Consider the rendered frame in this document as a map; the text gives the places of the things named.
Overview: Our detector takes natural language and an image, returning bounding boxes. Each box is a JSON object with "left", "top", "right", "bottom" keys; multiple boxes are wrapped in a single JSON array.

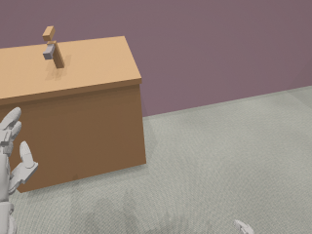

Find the right robot hand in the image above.
[{"left": 233, "top": 219, "right": 254, "bottom": 234}]

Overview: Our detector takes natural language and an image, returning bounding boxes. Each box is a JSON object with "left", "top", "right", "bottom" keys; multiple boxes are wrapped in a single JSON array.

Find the tap lever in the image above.
[{"left": 43, "top": 44, "right": 55, "bottom": 60}]

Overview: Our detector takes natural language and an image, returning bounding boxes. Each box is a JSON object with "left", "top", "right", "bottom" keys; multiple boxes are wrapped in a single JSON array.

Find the robot left forearm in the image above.
[{"left": 0, "top": 201, "right": 18, "bottom": 234}]

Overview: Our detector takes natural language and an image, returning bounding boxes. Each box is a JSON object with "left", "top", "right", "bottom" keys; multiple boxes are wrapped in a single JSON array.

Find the counter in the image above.
[{"left": 0, "top": 25, "right": 146, "bottom": 193}]

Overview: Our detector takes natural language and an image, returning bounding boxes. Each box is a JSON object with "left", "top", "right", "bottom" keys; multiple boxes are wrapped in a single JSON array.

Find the left robot hand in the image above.
[{"left": 0, "top": 107, "right": 38, "bottom": 203}]

